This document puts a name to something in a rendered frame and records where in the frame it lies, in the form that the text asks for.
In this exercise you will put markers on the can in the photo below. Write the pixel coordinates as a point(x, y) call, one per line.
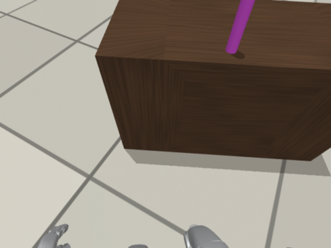
point(241, 19)

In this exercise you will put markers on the left robot hand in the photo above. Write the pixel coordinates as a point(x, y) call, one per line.
point(50, 240)

